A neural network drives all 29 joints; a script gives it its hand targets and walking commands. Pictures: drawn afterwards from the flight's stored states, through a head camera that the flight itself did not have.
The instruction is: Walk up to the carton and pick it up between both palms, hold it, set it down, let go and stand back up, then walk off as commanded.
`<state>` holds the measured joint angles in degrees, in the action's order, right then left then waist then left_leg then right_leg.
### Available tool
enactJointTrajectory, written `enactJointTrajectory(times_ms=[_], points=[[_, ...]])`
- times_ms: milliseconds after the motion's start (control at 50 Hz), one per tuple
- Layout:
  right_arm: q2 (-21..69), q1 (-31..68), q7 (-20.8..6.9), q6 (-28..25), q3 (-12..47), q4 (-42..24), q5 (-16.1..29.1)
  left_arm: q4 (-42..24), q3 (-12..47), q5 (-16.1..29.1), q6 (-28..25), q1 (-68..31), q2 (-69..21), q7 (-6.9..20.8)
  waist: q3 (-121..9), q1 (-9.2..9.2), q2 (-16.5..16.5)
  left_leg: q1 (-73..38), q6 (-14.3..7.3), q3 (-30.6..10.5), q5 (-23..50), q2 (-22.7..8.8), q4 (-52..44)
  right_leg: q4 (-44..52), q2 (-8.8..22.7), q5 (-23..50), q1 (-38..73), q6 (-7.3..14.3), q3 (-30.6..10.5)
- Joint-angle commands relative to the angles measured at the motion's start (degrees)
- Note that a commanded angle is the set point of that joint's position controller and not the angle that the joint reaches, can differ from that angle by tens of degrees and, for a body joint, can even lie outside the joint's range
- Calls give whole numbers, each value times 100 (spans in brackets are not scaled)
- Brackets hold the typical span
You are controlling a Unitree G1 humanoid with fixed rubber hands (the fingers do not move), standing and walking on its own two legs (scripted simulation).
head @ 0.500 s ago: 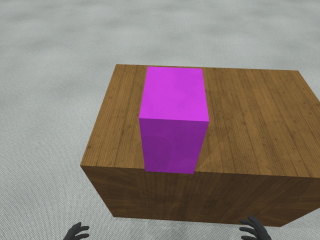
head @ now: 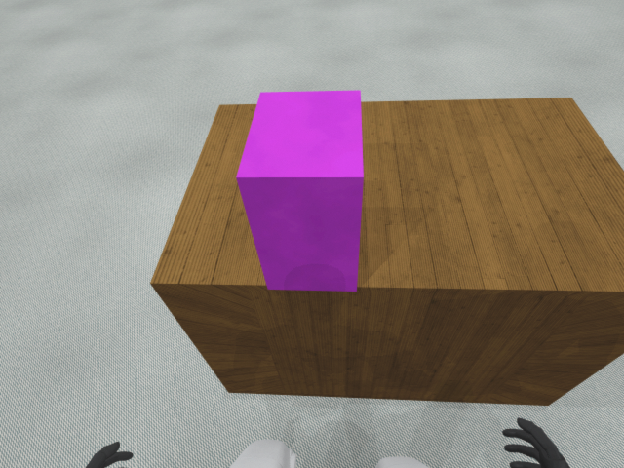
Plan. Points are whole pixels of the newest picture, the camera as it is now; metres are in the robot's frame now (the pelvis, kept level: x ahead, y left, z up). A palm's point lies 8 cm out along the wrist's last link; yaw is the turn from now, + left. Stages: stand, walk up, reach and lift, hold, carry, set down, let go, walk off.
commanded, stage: walk off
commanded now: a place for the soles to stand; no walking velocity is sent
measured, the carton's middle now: (310, 196) +0.51 +0.01 +0.02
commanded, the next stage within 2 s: none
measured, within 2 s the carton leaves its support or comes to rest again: neither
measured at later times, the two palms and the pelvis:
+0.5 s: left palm out of the picture -0.04 +0.32 -0.08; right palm out of the picture -0.08 -0.27 -0.10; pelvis -0.15 +0.02 +0.00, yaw +0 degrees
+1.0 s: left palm out of the picture -0.16 +0.29 -0.07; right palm out of the picture -0.22 -0.30 -0.12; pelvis -0.28 -0.01 +0.00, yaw -1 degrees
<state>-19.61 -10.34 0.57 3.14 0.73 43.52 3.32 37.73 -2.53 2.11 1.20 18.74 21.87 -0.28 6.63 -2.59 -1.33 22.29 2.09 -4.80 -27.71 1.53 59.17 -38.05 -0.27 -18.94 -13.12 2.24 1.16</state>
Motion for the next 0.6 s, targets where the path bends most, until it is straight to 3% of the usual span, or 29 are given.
enactJointTrajectory(times_ms=[0, 20, 40, 100, 120, 140, 180, 220, 240, 260, 280, 300, 320, 340, 360, 380, 400, 420, 440, 500, 540, 560, 580], points=[[-1424, -347, 136, -52, -578, -533, -672, -673, -337, -491, -197, -736, 1476, -151, -272, 270, 491, 732, -217, -432, -275, 292, 1306, 1391, 1746, 3327, -246, 1010, -1925], [-1462, -403, 132, -11, -592, -451, -653, -664, -320, -500, -175, -641, 1412, -171, -432, 285, 449, 740, -147, -445, -191, 360, 1506, 1297, 1657, 3115, -13, 941, -1928], [-1417, -424, 118, 4, -580, -422, -669, -634, -319, -535, -168, -534, 1396, -190, -514, 307, 450, 809, -81, -390, -250, 358, 1325, 1248, 1740, 3072, 225, 1092, -1960], [-1329, -315, 94, 47, -604, -421, -673, -526, -300, -578, -135, -405, 1347, -248, -705, 380, 626, 902, -22, -390, -366, 339, 713, 1184, 1655, 2970, 621, 1139, -1979], [-1346, -383, 78, 56, -628, -333, -654, -534, -309, -562, -114, -412, 1364, -257, -882, 401, 837, 746, -36, -271, -432, 230, 329, 1246, 1674, 2614, 561, 1133, -1997], [-1345, -484, 69, 35, -642, -361, -656, -595, -331, -572, -97, -447, 1373, -255, -994, 398, 841, 556, -45, -185, -455, 154, 218, 1211, 1753, 2592, 463, 1242, -1965], [-1382, -628, 35, 27, -649, -307, -654, -658, -334, -552, -67, -783, 1452, -275, -980, 288, 937, 164, -96, -59, -455, -9, -361, 1266, 1725, 2245, 85, 1139, -1905], [-1400, -1120, 16, -34, -682, -123, -625, -649, -329, -535, -24, -965, 1531, -221, -1292, 82, 1033, -685, -286, 112, -122, -227, -1765, 1132, 1507, 1588, -358, 811, -1439], [-1389, -1265, -1, -46, -670, -19, -633, -584, -318, -491, 25, -973, 1498, -190, -1254, -27, 971, -1298, -316, 199, 434, -167, -2351, 921, 1231, 570, -964, 570, -1262], [-1586, -1205, -19, -69, -718, 1, -668, -445, -280, -426, 46, -930, 1310, -209, -1097, -146, 182, -1294, -531, -713, 291, -425, -3210, 152, 805, -471, -1317, 292, -936], [-1902, -953, -22, -64, -796, -237, -769, -477, -329, -397, 56, -798, 1083, -185, -960, -202, -1115, -767, -1242, -2470, 51, -1507, -4143, -1538, -234, -1496, -1691, -121, -272], [-2181, -328, -35, -83, -779, -589, -775, -599, -485, -431, 150, -944, 1239, -244, -301, -161, -1117, 929, -1789, -3336, -1552, -1968, -5027, -3000, -607, -1843, -1482, -316, -750], [-2036, 280, 19, -125, -793, -829, -780, -703, -525, -428, 183, -910, 1241, -211, 208, 133, -575, 1602, -1737, -3201, -1891, -1936, -5130, -3595, -547, -1514, -1481, -246, -1114], [-1904, 628, 65, -164, -766, -977, -793, -662, -500, -381, 189, -667, 1305, -177, 374, 326, -268, 1514, -1621, -2693, -1247, -1743, -4867, -3850, -454, -1177, -1518, -203, -1138], [-1754, 669, 76, -170, -747, -948, -744, -485, -490, -345, 177, -543, 1344, -134, 64, 364, -213, 963, -1519, -2191, -534, -1455, -4533, -3863, -334, -905, -1405, -192, -1081], [-1638, 650, 80, -156, -726, -949, -725, -306, -447, -270, 130, -281, 1337, -107, -254, 361, -404, 200, -1485, -1922, 161, -1232, -4190, -3580, -278, -806, -1478, -244, -938], [-1588, 502, 90, -119, -684, -903, -719, -204, -441, -273, 123, -256, 1297, -110, -483, 233, -636, -101, -1450, -1812, 343, -1150, -4141, -3506, -300, -831, -1460, -279, -766], [-1509, 387, 111, -136, -636, -908, -718, -217, -413, -276, 116, -389, 1194, -108, -547, 134, -532, -442, -1571, -1810, 864, -1232, -3971, -3282, -214, -962, -1616, -297, -678], [-1537, 230, 112, -137, -641, -865, -721, -291, -438, -279, 119, -462, 1197, -114, -575, 63, -531, -471, -1543, -1882, 1077, -1217, -3963, -3008, -193, -1043, -1445, -320, -655], [-1629, 54, 142, -95, -678, -915, -721, -400, -431, -236, 76, -296, 1058, -101, -529, 54, -814, -485, -1527, -1894, 1318, -1401, -3943, -1628, 69, -1438, -935, -218, -733], [-1759, 2, 116, -40, -743, -887, -706, -373, -390, -230, 31, -59, 1050, -102, -644, 88, -1140, -498, -1339, -1772, 1251, -1380, -3926, -347, 68, -1573, -377, -111, -595], [-1784, 57, 101, -11, -733, -843, -671, -255, -407, -234, 6, 238, 1076, -116, -781, 196, -1140, -309, -1212, -1664, 1095, -1383, -3754, 450, 40, -1172, 143, -57, -565], [-1788, 63, 87, 3, -755, -837, -619, -200, -409, -252, -42, 350, 1177, -140, -634, 259, -892, 84, -1046, -1458, 745, -1207, -3450, 1101, 31, -939, 471, -33, -603]])
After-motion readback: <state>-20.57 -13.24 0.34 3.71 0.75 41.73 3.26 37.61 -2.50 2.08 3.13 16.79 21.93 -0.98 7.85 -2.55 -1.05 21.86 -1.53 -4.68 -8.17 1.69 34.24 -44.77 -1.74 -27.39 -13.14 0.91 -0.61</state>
